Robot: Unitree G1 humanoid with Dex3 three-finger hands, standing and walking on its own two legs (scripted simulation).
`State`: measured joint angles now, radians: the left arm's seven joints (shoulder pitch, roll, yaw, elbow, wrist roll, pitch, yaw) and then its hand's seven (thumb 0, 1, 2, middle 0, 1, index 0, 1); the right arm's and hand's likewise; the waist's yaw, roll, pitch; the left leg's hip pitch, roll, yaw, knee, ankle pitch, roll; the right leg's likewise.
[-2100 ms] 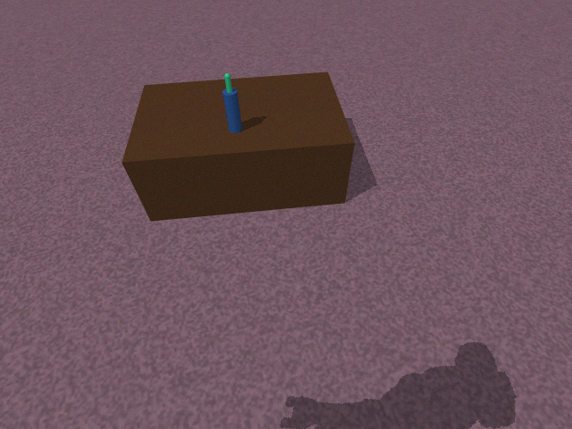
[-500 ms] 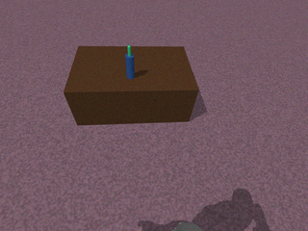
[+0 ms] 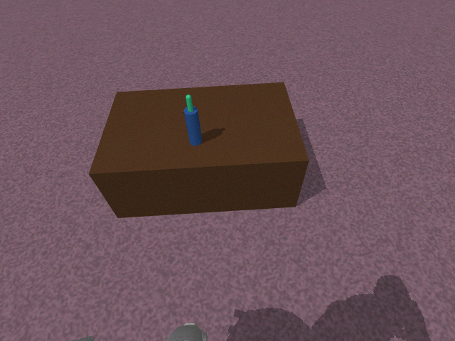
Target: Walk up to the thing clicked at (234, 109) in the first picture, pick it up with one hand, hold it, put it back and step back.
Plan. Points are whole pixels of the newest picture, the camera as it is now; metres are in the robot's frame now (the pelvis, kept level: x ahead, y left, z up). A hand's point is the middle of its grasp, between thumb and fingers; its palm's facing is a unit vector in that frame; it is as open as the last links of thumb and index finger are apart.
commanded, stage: walk up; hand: left
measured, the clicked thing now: (192, 120) +0.98 +0.17 -0.29
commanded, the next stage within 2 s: none
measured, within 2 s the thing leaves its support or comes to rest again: neither
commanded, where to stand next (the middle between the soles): +0.52 -0.05 m, yaw +2 degrees
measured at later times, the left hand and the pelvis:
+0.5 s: hand (130, 266) +0.30 +0.25 -0.14, palm faces -0.09 -0.93 -0.36, open 7.4 cm; pelvis +0.20 -0.02 -0.01, yaw -1 degrees
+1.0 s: hand (142, 240) +0.38 +0.24 -0.17, palm faces +0.02 -0.94 -0.35, open 7.4 cm; pelvis +0.37 -0.03 -0.02, yaw +2 degrees
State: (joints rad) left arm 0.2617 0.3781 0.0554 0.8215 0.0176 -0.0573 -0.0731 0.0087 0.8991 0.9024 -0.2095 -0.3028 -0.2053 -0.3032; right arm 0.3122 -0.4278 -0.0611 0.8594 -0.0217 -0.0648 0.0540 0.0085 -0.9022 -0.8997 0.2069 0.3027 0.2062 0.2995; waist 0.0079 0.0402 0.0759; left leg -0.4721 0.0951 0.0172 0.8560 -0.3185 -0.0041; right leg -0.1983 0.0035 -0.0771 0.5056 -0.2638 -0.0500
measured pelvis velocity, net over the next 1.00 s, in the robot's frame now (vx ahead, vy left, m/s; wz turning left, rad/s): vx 0.37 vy -0.03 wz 0.04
